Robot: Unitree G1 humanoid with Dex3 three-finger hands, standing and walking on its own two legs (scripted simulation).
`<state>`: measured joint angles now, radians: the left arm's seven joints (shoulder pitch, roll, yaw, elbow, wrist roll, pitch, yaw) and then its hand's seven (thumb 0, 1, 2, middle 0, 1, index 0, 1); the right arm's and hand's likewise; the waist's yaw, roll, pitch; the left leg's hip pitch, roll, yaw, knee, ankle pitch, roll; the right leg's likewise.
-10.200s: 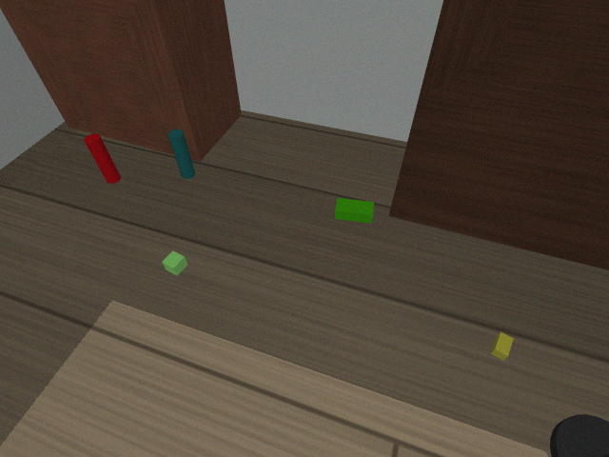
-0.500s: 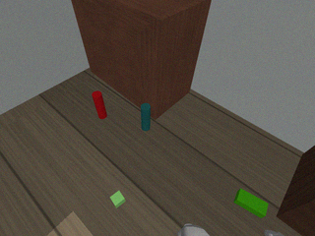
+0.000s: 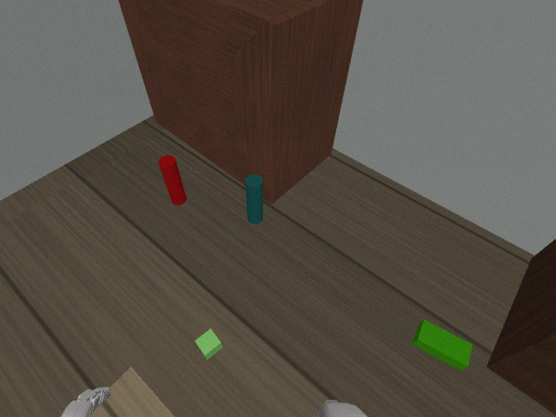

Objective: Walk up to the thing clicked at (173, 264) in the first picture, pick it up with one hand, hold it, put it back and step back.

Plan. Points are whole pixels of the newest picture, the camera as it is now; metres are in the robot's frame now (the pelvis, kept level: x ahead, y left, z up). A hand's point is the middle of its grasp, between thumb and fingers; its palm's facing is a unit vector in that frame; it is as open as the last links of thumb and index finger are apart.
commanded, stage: walk up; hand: left
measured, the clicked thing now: (208, 344) +0.42 +0.23 -0.73
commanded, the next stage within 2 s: stand in 0.48 s
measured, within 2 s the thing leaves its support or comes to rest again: neither
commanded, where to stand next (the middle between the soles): +0.03 +0.00 m, yaw -2 degrees
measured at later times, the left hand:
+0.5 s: hand out of the picture +0.08 +0.25 -0.13, palm faces -0.01 -0.93 -0.36, open 7.4 cm
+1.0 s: hand out of the picture +0.11 +0.23 -0.13, palm faces -0.02 -0.94 -0.35, open 7.4 cm
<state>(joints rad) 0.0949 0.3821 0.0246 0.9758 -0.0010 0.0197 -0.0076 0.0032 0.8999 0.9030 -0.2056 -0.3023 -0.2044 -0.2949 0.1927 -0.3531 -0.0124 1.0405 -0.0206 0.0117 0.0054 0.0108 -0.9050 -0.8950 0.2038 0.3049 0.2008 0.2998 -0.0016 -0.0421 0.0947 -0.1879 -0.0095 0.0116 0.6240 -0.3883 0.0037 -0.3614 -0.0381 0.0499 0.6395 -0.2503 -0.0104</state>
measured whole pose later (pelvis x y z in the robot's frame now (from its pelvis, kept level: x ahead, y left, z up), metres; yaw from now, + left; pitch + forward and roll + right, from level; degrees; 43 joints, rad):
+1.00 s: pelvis +0.02 -0.02 +0.02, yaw +0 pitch -2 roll +1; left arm 0.07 0.35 0.00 1.13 0.01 -0.02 -0.01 0.00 0.90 0.90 -0.21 -0.30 -0.20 -0.29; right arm 0.12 -0.36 -0.02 1.13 -0.01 -0.01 0.01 0.01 -0.91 -0.90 0.20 0.30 0.20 0.30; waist -0.01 0.00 0.06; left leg -0.03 0.03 0.00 0.32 -0.25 -0.03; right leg -0.22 -0.02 0.02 0.37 -0.12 0.01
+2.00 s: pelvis +0.02 -0.02 +0.02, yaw +1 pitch -2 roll +0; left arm 0.10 0.35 0.00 1.13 0.01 -0.01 -0.01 0.00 0.90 0.90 -0.21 -0.30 -0.20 -0.29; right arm 0.13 -0.36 -0.01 1.11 -0.01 0.00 0.01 0.01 -0.91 -0.90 0.20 0.30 0.20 0.30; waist 0.00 0.01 0.05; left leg -0.02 0.02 -0.01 0.31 -0.26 -0.03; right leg -0.20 -0.02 0.01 0.37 -0.13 0.01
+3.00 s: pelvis -0.07 +0.04 +0.00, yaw +1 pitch -2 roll -1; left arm -0.01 0.40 0.05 0.91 0.01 0.09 0.03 0.00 0.90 0.90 -0.20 -0.30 -0.20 -0.29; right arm 0.18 -0.36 -0.06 0.97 -0.04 0.05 0.00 0.01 -0.91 -0.90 0.20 0.30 0.20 0.30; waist -0.04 -0.06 0.20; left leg -0.26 -0.02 -0.01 0.63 -0.35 0.04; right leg -0.53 0.11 0.18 1.07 -0.50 -0.01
